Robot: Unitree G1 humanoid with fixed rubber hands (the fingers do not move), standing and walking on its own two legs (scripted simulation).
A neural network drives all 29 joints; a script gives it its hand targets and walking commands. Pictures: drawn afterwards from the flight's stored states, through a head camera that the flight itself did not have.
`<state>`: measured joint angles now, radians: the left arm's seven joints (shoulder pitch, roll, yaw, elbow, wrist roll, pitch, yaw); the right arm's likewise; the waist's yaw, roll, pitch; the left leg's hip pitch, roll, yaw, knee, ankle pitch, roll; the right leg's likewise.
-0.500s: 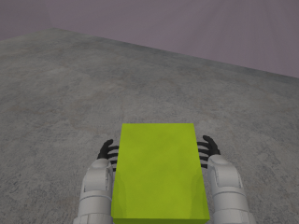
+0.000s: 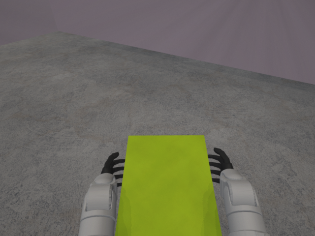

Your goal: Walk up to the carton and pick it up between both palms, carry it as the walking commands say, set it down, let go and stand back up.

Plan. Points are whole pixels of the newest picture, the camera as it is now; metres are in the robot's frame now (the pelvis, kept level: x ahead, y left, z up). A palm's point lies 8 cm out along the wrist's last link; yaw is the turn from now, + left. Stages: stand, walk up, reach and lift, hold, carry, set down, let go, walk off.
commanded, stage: hold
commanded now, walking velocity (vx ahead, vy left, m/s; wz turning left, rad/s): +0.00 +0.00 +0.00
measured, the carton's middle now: (166, 193) +0.29 +0.00 -0.03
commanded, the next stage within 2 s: carry in 0.46 s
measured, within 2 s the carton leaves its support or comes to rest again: neither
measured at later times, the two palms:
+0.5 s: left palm (108, 179) +0.28 +0.15 +0.05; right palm (227, 176) +0.28 -0.15 +0.05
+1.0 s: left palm (118, 205) +0.20 +0.11 +0.07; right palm (265, 229) +0.14 -0.18 +0.08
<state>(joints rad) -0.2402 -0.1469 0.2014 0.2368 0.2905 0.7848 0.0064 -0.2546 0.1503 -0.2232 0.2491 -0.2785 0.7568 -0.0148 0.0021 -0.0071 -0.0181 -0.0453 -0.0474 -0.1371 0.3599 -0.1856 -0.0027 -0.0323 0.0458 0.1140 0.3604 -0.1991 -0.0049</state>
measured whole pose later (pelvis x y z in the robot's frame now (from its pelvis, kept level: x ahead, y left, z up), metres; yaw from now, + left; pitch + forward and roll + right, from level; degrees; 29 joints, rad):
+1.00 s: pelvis -0.09 +0.02 -0.02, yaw -14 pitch +5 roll -2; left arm -0.10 -0.13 0.02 -0.47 0.09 1.22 0.24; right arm -0.15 0.13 -0.04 -0.42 -0.09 1.17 -0.22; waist 0.03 0.01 -0.07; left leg -0.45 0.11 0.16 0.60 -0.24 0.02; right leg -0.61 -0.01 -0.08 1.11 -0.44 0.01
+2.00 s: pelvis -0.41 +0.15 -0.02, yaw -51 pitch +4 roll +0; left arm -0.16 -0.13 0.01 -0.38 0.11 1.25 0.22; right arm -0.13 0.13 -0.06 -0.42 -0.11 1.23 -0.24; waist -0.01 0.05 -0.07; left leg -0.65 0.17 0.10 1.00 -0.46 -0.06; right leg -0.40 0.01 -0.06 0.62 -0.30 -0.03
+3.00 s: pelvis -0.64 +0.48 -0.02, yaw -85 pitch +4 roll +2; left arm -0.12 -0.13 0.02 -0.47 0.13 1.23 0.20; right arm -0.15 0.13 -0.03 -0.47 -0.08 1.21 -0.24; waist -0.05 -0.01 -0.04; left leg -0.57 0.04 0.01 1.06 -0.44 -0.07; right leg -0.49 0.03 0.06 0.52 -0.11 -0.03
